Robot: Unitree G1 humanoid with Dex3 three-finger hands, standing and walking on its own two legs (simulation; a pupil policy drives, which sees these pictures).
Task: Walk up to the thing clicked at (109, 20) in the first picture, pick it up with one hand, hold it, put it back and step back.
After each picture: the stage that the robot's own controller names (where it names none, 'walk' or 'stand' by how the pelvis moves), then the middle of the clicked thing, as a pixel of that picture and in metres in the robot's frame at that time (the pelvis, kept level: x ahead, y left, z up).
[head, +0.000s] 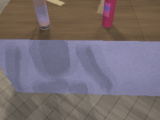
stand; (109, 7) +0.89 -0.15 +0.00
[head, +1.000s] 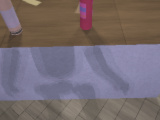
rise first; (86, 7) +0.80 +0.02 +0.02
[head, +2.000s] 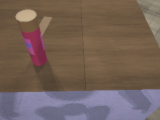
walk; (34, 41) +0.52 +0.22 +0.03
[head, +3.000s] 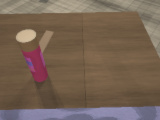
stand; (34, 58) +0.47 +0.22 +0.00
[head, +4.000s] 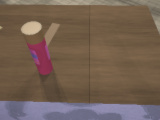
stand; (39, 51) +0.49 +0.19 +0.00
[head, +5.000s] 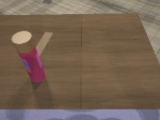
stand; (31, 59) +0.48 +0.24 -0.01
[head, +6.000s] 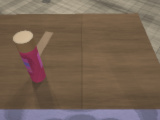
stand; (31, 59) +0.48 +0.23 -0.01
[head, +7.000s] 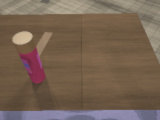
stand; (31, 60) +0.47 +0.23 -0.01
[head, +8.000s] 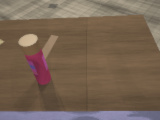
rise first; (37, 62) +0.47 +0.24 +0.00
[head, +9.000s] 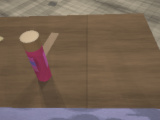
go down; (37, 58) +0.48 +0.24 +0.00
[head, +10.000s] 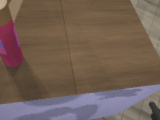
go down; (4, 36) +0.47 +0.22 +0.06
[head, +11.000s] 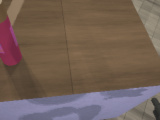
approach; (2, 35) +0.48 +0.23 +0.07
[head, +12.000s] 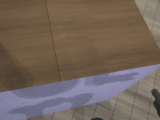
close in; out of the picture +0.51 +0.24 +0.11
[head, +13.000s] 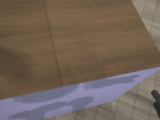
lift; out of the picture +0.53 +0.24 +0.10
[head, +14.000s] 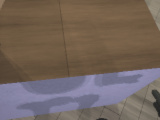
lift; out of the picture +0.48 +0.26 +0.12
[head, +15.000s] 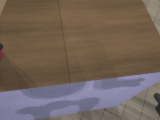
lift; out of the picture +0.48 +0.26 +0.11
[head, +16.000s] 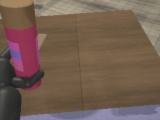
lift; (24, 49) +0.34 +0.16 +0.21
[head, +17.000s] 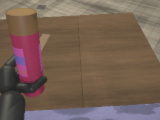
hold; (28, 56) +0.34 +0.17 +0.18
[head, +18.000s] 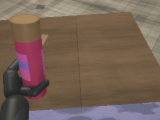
hold; (31, 61) +0.34 +0.16 +0.16
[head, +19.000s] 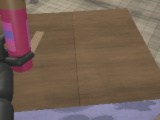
crouch; (16, 32) +0.44 +0.20 +0.18
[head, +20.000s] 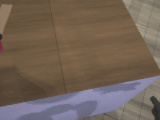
lower; out of the picture +0.52 +0.24 +0.14
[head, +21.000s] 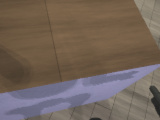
lower; out of the picture +0.53 +0.25 +0.11
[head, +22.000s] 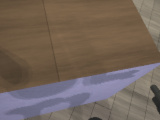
lower; out of the picture +0.53 +0.25 +0.11
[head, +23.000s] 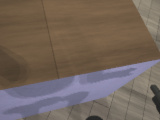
lower; out of the picture +0.54 +0.25 +0.12
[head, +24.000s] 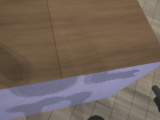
rest; out of the picture +0.54 +0.25 +0.12
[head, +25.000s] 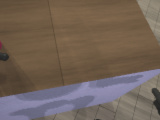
withdraw; out of the picture +0.49 +0.24 +0.10
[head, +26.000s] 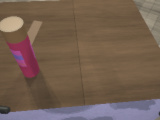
sink last; (23, 51) +0.46 +0.22 +0.05
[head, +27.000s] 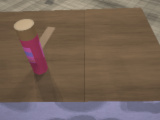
stand; (33, 49) +0.50 +0.24 +0.05
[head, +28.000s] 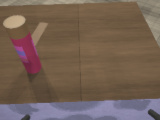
stand; (25, 48) +0.49 +0.24 +0.05
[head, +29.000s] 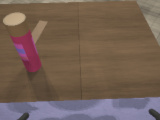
stand; (25, 46) +0.49 +0.24 +0.06
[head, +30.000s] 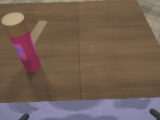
stand; (24, 46) +0.49 +0.24 +0.06
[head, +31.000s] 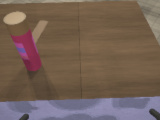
stand; (25, 45) +0.49 +0.24 +0.06
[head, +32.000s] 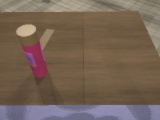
stand; (34, 53) +0.49 +0.23 +0.01
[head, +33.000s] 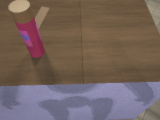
walk; (29, 32) +0.54 +0.22 +0.03
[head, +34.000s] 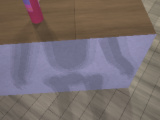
walk; out of the picture +0.77 +0.27 +0.03
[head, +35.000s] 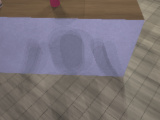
stand; out of the picture +1.08 +0.20 +0.02
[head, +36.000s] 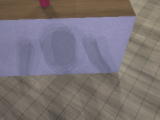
stand; out of the picture +1.06 +0.26 +0.01
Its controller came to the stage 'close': yes
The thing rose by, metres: 0.20
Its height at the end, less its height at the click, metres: +0.00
